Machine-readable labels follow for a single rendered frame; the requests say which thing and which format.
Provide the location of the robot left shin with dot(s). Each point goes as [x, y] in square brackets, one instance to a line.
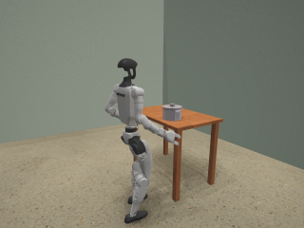
[133, 178]

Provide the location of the robot right shin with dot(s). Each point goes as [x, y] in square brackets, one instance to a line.
[139, 192]

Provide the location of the right robot forearm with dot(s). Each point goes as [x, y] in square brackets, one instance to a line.
[148, 125]

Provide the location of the table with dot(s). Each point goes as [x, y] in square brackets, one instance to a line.
[189, 119]

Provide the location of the robot right upper arm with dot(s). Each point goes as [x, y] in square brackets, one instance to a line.
[137, 94]

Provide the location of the pot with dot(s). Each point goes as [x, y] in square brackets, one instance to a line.
[171, 115]

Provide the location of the robot left upper arm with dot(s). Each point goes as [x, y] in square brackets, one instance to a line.
[109, 108]

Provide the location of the left robot forearm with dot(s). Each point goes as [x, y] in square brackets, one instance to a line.
[116, 114]

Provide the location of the robot right hand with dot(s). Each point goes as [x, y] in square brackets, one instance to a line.
[170, 137]

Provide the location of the robot shin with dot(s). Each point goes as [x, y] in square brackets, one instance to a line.
[139, 192]
[133, 178]

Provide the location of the lid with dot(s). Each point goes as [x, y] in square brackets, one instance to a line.
[168, 106]

